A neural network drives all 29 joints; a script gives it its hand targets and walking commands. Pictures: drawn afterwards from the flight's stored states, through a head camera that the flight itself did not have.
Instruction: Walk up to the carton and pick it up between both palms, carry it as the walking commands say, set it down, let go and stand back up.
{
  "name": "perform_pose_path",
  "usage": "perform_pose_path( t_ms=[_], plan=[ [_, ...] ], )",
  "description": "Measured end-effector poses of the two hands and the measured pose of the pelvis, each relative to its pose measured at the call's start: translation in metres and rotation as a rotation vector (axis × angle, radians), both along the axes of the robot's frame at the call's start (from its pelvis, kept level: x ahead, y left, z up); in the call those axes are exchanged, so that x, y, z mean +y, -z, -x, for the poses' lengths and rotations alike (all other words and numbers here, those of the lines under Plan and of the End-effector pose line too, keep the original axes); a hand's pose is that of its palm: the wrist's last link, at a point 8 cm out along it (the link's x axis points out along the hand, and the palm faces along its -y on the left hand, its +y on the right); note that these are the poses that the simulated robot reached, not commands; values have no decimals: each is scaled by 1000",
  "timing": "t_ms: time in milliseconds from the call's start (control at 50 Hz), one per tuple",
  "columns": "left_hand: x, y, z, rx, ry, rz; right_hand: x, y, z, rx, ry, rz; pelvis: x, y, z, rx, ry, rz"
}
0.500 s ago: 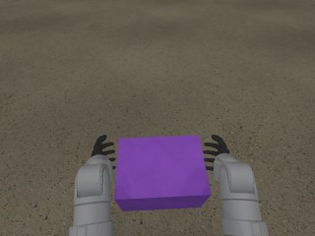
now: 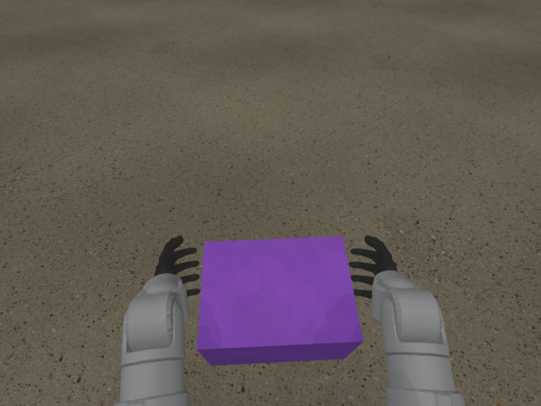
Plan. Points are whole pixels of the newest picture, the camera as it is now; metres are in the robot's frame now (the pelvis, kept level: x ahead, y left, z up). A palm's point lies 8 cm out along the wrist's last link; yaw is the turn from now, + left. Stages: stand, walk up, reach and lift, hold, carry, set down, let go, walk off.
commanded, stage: carry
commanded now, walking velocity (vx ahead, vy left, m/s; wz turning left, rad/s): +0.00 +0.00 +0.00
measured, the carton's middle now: (276, 301) +0.31 +0.00 -0.03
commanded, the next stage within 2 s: hold in 0.26 s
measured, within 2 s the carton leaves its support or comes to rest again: neither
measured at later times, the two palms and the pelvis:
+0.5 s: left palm (171, 289) +0.29 +0.16 +0.06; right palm (383, 288) +0.28 -0.16 +0.05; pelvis +0.00 +0.00 +0.01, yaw +1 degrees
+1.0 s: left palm (186, 279) +0.31 +0.14 +0.04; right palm (391, 284) +0.29 -0.18 +0.04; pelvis +0.02 +0.00 +0.01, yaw +2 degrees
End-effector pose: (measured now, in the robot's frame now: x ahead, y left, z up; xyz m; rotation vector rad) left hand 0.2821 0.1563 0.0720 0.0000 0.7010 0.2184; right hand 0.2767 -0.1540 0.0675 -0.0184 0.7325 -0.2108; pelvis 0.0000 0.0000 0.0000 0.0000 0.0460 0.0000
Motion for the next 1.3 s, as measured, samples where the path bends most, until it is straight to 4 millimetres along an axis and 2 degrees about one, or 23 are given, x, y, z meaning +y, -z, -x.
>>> perform_pose_path(
  t_ms=[260,340,380,440,580,820,1060,1300],
  plan=[
    [-1,5,0,-9,11,-5,-2,5,0,-8,-13,2,-1,0,-4,-1,-1,0],
    [-3,29,-4,37,66,-64,-4,28,-2,29,-49,28,-1,-5,-1,-81,-5,3],
    [-2,33,-1,32,74,-71,-4,33,2,22,-59,30,-1,-7,-1,-101,-12,4],
    [-1,27,-1,-9,67,-63,-4,27,3,-20,-60,14,-2,-9,0,-120,-13,7],
    [1,10,-10,-63,42,-30,-3,8,-12,-76,-63,3,-4,-10,4,-161,-27,6],
    [-7,7,-21,-56,80,-3,-13,7,-20,-68,-28,-7,-3,-12,-9,-180,-48,1],
    [-16,40,-30,8,127,-15,-23,39,-18,-5,-25,-8,-4,-13,-19,-115,-35,-2],
    [-15,83,-36,26,102,-2,-22,82,-27,13,-20,-12,-5,-3,-13,39,-41,1]
  ],
)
